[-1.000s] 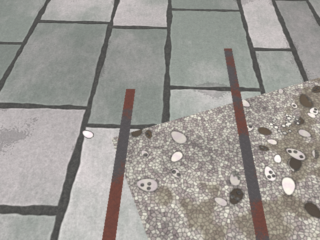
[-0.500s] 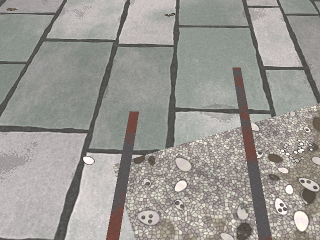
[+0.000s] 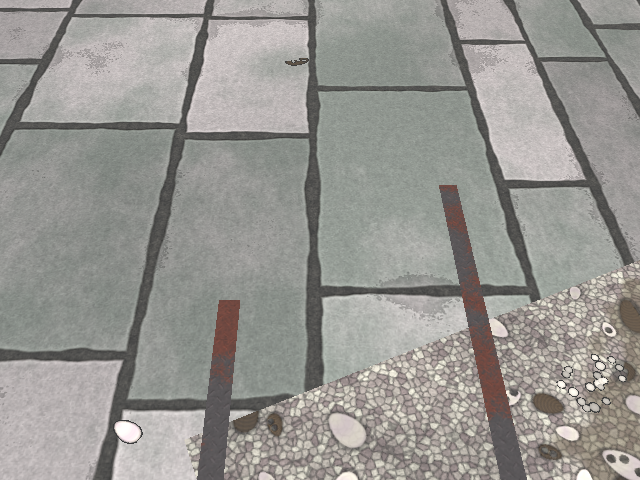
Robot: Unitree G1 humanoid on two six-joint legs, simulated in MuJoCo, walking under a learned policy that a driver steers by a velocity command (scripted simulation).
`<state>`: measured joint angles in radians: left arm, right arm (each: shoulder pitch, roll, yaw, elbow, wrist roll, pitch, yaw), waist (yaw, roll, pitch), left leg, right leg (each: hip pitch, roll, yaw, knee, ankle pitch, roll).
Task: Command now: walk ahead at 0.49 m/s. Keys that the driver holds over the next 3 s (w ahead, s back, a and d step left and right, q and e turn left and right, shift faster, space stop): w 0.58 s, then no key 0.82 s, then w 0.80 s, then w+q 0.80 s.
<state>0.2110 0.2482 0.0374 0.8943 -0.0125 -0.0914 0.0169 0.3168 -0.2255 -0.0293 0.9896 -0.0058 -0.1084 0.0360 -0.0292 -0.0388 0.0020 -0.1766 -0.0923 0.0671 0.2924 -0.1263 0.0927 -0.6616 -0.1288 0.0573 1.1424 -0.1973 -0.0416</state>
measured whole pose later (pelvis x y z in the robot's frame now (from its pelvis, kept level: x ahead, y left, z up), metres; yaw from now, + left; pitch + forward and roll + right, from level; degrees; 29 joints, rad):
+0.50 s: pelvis +0.28 -0.08 +0.00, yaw +1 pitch +1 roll +0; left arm 0.28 0.22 0.04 0.92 0.00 -0.11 -0.03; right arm 0.23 -0.28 -0.04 0.93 0.02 -0.09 0.00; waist 0.02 0.04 0.00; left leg -0.57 0.10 -0.02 1.12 -0.25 0.05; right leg -0.22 0.04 -0.07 0.34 -0.15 -0.07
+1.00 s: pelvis +0.47 -0.04 -0.01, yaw +0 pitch +2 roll +0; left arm 0.23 0.24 0.04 0.98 0.00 -0.01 0.04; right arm 0.11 -0.21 -0.02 0.93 -0.03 -0.06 0.01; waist 0.00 -0.03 0.03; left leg -0.41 -0.03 0.05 0.44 -0.07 0.07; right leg -0.40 -0.04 0.03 0.94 -0.50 0.04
